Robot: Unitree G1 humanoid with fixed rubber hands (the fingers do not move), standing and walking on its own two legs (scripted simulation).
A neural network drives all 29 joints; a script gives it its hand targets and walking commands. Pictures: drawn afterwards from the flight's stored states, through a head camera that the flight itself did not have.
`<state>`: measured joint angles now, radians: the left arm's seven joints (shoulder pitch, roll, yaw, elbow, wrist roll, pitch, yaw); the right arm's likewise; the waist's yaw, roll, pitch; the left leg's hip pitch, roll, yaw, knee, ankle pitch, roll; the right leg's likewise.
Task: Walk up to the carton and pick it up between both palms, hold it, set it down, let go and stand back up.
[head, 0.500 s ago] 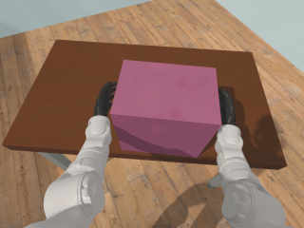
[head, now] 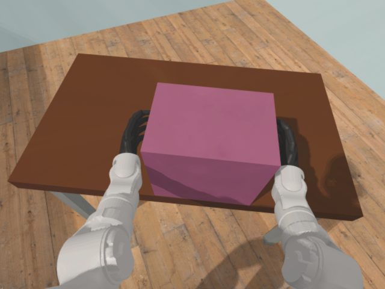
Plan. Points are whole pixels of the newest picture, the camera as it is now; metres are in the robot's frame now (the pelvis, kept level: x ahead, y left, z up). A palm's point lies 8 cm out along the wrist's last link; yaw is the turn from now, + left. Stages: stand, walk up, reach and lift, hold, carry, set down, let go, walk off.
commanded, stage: reach and lift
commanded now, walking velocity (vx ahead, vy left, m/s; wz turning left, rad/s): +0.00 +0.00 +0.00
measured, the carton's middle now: (207, 149) +0.44 -0.06 -0.02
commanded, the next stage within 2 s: none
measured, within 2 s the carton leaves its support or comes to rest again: leaves its support in 0.20 s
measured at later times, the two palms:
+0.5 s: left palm (121, 155) +0.40 +0.13 +0.04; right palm (289, 159) +0.36 -0.21 +0.04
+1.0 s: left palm (113, 152) +0.39 +0.14 +0.07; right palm (291, 147) +0.37 -0.20 +0.08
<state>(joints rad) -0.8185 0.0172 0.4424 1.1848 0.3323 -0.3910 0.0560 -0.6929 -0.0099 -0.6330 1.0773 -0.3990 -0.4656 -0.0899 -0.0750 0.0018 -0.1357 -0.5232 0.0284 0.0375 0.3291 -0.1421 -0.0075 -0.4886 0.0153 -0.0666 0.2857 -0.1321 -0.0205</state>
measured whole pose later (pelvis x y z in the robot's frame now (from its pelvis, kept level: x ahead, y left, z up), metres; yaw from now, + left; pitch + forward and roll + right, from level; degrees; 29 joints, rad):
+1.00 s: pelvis -0.02 +0.00 +0.01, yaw -1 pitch +9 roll -1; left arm -0.74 0.04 0.27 1.13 0.13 -0.25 0.11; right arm -0.71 -0.09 -0.32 1.10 -0.14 -0.30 -0.11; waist -0.04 0.00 -0.12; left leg -0.33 0.03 0.05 0.33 -0.15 0.00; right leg -0.29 0.02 -0.06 0.27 -0.13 -0.02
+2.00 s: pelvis -0.04 +0.01 +0.01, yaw +1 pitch -5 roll -1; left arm -0.56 -0.02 0.26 0.35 0.26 0.43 0.03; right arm -0.60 -0.07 -0.14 0.72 0.05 0.09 -0.13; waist -0.04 -0.06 0.01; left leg -0.08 0.01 0.04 0.30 -0.13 0.01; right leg -0.04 0.00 -0.07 0.25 -0.12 -0.01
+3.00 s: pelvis -0.04 +0.00 +0.01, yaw +2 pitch -9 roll -1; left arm -0.53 0.00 0.29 0.11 0.33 0.62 -0.06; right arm -0.57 -0.02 -0.09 0.51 0.07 0.20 -0.18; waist -0.08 -0.07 0.08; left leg -0.01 0.01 0.01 0.31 -0.14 0.00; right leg 0.04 0.00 -0.10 0.26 -0.14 -0.01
